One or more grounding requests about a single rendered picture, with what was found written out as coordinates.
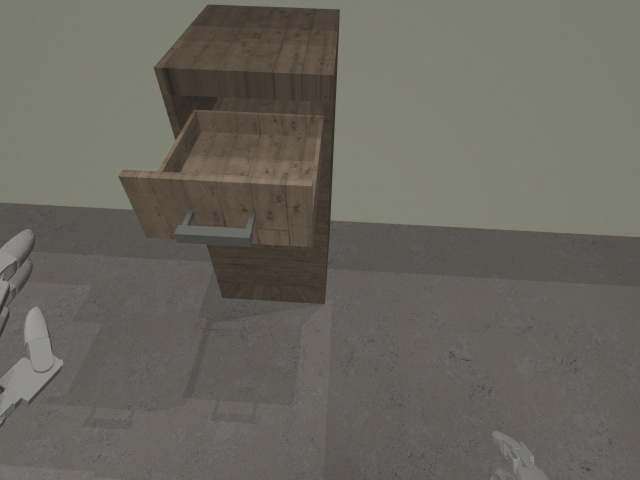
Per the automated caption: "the cabinet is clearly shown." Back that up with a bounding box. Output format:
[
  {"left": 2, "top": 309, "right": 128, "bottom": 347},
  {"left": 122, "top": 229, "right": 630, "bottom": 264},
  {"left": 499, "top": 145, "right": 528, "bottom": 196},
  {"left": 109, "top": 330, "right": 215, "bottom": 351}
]
[{"left": 154, "top": 5, "right": 340, "bottom": 304}]

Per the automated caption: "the drawer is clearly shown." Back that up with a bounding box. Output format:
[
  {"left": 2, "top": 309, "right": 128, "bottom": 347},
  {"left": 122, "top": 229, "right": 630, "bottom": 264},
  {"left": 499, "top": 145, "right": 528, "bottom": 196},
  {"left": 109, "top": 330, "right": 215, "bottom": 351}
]
[{"left": 118, "top": 110, "right": 324, "bottom": 247}]

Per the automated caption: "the handle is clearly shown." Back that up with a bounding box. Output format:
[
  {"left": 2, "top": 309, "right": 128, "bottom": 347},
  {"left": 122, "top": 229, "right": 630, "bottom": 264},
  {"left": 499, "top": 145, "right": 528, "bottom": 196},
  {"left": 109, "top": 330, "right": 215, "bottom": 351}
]
[{"left": 174, "top": 211, "right": 256, "bottom": 247}]

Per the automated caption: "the right robot hand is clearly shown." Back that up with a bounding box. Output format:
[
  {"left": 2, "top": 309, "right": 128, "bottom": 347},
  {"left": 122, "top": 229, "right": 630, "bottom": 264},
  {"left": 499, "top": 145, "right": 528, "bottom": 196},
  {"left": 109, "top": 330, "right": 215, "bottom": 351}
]
[{"left": 490, "top": 431, "right": 549, "bottom": 480}]

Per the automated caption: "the left robot hand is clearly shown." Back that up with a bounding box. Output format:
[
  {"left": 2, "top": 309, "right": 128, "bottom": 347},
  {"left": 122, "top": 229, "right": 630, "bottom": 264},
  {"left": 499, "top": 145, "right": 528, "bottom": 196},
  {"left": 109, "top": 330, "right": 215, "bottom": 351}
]
[{"left": 0, "top": 229, "right": 63, "bottom": 428}]

